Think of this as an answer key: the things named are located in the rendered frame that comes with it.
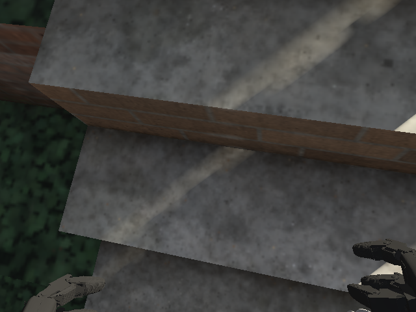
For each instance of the right robot hand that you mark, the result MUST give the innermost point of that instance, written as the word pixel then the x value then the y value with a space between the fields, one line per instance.
pixel 387 292

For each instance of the left robot hand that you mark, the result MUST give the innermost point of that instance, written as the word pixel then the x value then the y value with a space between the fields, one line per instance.
pixel 62 291

